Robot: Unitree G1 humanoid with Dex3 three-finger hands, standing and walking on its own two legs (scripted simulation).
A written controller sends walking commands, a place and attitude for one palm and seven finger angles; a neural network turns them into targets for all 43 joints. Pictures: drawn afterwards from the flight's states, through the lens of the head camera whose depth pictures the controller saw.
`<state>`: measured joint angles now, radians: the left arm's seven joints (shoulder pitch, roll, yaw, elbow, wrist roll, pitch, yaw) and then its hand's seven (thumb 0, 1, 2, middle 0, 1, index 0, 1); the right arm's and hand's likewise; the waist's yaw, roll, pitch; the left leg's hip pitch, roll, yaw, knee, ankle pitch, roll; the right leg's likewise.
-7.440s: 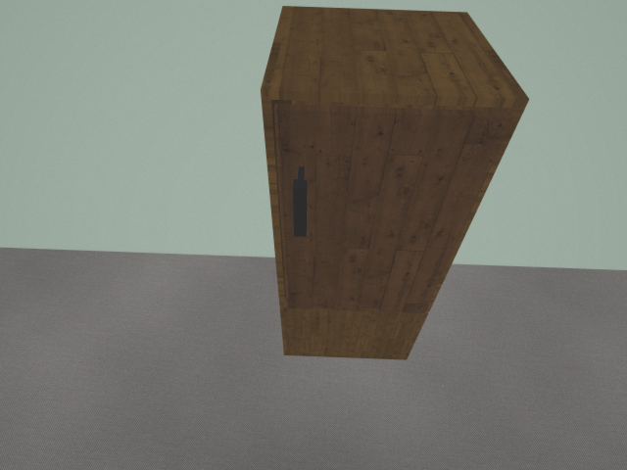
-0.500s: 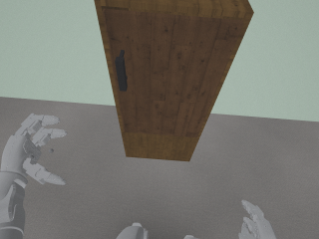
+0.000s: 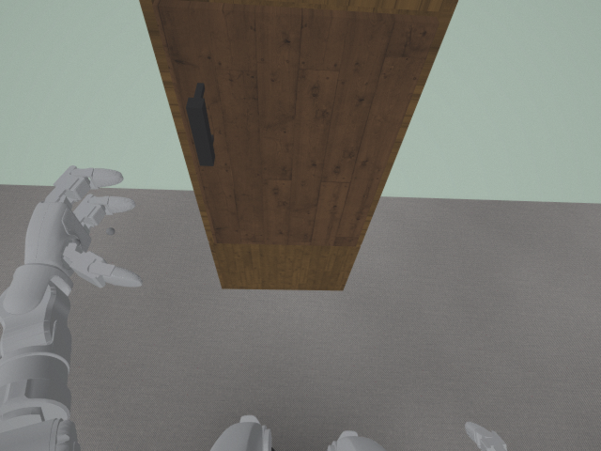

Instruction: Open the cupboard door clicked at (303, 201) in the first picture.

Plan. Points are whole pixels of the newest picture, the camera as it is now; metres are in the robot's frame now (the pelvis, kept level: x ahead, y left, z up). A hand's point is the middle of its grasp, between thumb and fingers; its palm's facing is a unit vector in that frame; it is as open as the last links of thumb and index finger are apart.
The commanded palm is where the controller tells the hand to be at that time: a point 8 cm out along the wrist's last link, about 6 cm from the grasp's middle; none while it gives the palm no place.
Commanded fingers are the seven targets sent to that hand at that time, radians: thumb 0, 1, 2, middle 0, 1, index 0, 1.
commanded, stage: move the hooked fingers beside the handle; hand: left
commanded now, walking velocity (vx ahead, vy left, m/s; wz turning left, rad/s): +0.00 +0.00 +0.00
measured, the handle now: (203, 125) +0.59 +0.17 +0.05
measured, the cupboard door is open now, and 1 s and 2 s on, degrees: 0 0 0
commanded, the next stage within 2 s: slide the fingers in behind the handle in 1.80 s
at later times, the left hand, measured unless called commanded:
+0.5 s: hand (137, 182) +0.46 +0.24 +0.05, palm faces +0.03 -1.00 -0.01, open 13.9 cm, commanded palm +0.45 +0.29 +0.05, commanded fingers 0.00 -0.50 0.30 -0.30 -1.20 -0.30 -1.20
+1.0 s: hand (156, 142) +0.54 +0.24 +0.05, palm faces +0.04 -1.00 -0.01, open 13.9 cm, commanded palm +0.53 +0.27 +0.05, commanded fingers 0.00 -0.50 0.30 -0.30 -1.20 -0.30 -1.20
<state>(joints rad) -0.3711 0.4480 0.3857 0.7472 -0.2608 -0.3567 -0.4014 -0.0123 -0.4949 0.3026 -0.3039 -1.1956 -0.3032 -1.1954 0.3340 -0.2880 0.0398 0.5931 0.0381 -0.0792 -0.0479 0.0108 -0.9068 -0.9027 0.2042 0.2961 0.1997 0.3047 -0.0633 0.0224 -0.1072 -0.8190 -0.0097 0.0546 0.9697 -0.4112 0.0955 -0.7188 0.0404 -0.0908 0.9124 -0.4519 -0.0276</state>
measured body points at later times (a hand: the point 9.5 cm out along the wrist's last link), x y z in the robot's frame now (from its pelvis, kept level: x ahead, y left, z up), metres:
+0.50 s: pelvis +0.00 +0.00 -0.01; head +0.11 +0.03 +0.42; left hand +0.45 +0.30 +0.05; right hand +0.04 -0.28 -0.11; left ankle +0.03 +0.05 -0.68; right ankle -0.01 -0.11 -0.68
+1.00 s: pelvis +0.01 +0.00 -0.02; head +0.16 +0.04 +0.40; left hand +0.53 +0.29 +0.06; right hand -0.02 -0.27 -0.11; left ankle +0.03 +0.05 -0.68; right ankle -0.01 -0.11 -0.68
